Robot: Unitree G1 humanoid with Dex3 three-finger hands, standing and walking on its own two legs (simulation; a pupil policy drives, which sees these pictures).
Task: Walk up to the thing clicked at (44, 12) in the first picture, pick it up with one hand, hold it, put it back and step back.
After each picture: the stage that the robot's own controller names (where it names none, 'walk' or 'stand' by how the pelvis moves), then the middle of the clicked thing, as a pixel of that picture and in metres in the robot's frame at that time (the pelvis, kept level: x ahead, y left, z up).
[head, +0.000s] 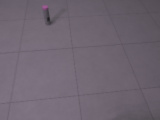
stand; (46, 15) +1.65 +0.46 -0.65
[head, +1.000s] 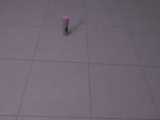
walk; (65, 26) +1.55 +0.19 -0.63
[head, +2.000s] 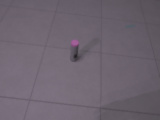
walk; (74, 51) +0.97 +0.07 -0.64
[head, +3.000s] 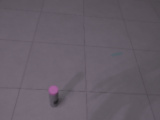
walk; (53, 97) +0.57 +0.16 -0.65
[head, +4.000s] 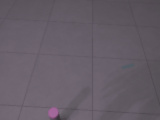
walk; (55, 118) +0.41 +0.19 -0.64
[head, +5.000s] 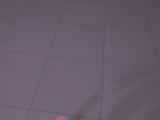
stand; out of the picture +0.35 +0.15 -0.65
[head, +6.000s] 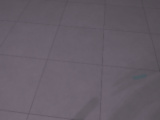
stand; out of the picture +0.33 +0.16 -0.66
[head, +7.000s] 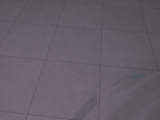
stand; out of the picture +0.34 +0.17 -0.66
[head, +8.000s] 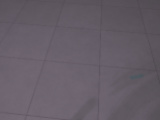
stand; out of the picture +0.33 +0.17 -0.66
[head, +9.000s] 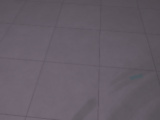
stand; out of the picture +0.32 +0.17 -0.66
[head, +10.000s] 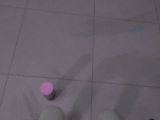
go down; (48, 92) +0.37 +0.17 -0.49
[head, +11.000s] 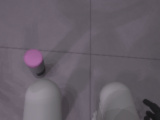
go down; (36, 66) +0.41 +0.21 -0.28
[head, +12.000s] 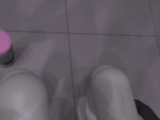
close in; (2, 52) +0.39 +0.23 -0.19
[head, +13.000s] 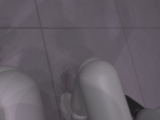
close; out of the picture +0.38 +0.25 -0.16
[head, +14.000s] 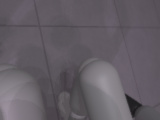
lift; out of the picture +0.39 +0.26 -0.16
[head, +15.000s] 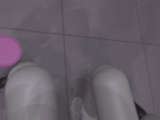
lift; (0, 65) +0.32 +0.24 -0.12
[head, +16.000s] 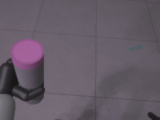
lift; (31, 77) +0.31 +0.17 +0.06
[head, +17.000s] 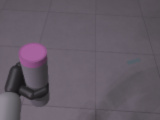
hold; (37, 79) +0.32 +0.16 +0.04
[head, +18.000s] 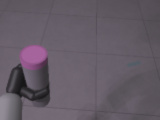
hold; (38, 80) +0.32 +0.16 +0.03
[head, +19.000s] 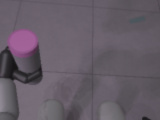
crouch; (29, 62) +0.38 +0.18 -0.02
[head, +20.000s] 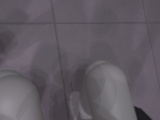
lower; out of the picture +0.40 +0.26 -0.16
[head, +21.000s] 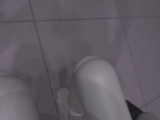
lower; out of the picture +0.42 +0.27 -0.16
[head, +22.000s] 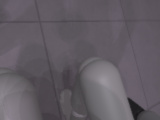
lower; out of the picture +0.41 +0.28 -0.16
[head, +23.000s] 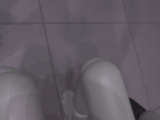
lower; out of the picture +0.40 +0.28 -0.15
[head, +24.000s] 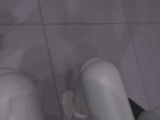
rest; out of the picture +0.40 +0.27 -0.16
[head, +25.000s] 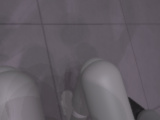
withdraw; out of the picture +0.39 +0.27 -0.16
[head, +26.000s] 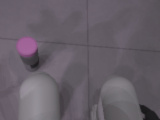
walk; (30, 57) +0.41 +0.23 -0.24
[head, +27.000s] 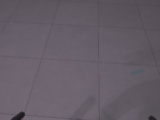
stand; out of the picture +0.33 +0.17 -0.59
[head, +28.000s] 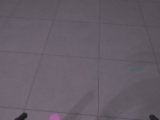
stand; out of the picture +0.36 +0.18 -0.60
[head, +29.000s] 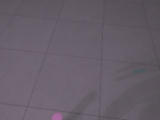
stand; out of the picture +0.36 +0.17 -0.62
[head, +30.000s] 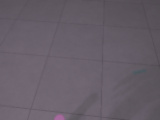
walk; out of the picture +0.36 +0.17 -0.65
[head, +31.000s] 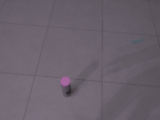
walk; (66, 87) +0.53 +0.13 -0.63
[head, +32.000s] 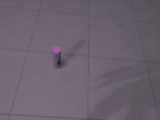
walk; (56, 58) +0.80 +0.19 -0.64
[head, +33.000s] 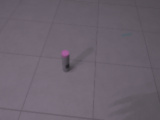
stand; (65, 61) +0.93 +0.18 -0.64
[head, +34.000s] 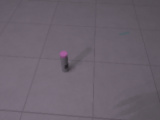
stand; (64, 62) +0.94 +0.20 -0.66
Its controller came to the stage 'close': yes
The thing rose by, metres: 0.69
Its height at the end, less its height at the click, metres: +0.00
